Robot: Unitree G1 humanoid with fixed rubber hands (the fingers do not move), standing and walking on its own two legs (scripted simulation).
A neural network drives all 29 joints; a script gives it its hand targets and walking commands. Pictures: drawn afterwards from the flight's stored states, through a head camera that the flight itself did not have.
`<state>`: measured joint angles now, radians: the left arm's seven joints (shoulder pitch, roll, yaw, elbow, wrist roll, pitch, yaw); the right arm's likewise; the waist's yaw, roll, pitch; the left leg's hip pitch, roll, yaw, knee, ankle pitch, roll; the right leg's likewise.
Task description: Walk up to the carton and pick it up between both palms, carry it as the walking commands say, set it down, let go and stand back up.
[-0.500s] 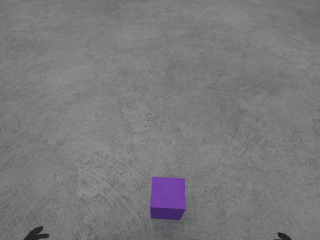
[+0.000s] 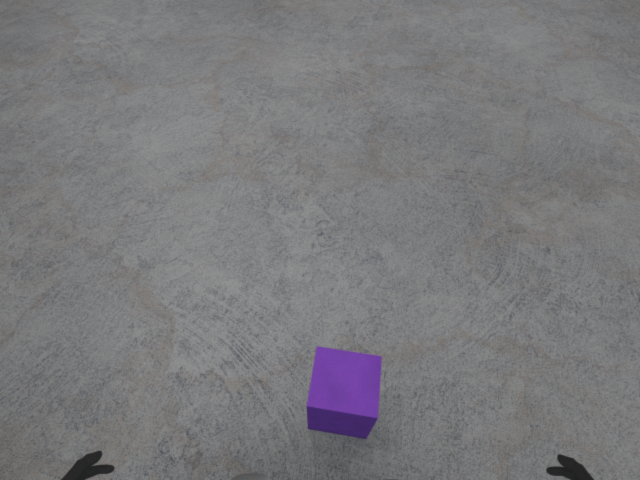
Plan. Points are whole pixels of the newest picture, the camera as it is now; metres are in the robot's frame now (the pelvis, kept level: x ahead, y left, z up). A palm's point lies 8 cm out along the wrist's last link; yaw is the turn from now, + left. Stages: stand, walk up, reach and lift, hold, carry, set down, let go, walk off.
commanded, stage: walk up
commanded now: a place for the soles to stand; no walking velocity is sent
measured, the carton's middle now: (342, 394) +0.38 -0.06 -0.63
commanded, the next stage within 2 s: none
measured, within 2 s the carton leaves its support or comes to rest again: neither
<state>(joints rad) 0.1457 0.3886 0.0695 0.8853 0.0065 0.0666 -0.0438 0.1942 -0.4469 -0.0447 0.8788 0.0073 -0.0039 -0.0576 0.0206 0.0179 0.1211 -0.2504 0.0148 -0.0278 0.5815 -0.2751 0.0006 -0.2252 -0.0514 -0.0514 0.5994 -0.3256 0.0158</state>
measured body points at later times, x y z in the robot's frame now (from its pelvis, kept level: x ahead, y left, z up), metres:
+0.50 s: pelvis +0.00 -0.01 +0.02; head +0.01 -0.02 +0.46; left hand +0.12 +0.31 -0.09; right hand +0.09 -0.34 -0.10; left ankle +0.02 +0.13 -0.73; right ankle +0.00 -0.13 -0.73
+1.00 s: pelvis -0.01 +0.01 +0.01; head +0.01 +0.00 +0.46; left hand +0.14 +0.32 -0.09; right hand +0.05 -0.32 -0.11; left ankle +0.02 +0.13 -0.73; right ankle +0.00 -0.13 -0.73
